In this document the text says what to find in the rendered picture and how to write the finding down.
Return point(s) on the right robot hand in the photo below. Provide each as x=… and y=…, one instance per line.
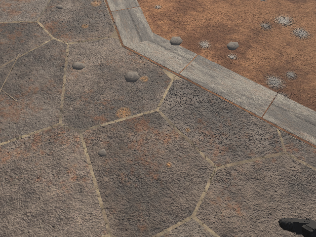
x=299, y=226

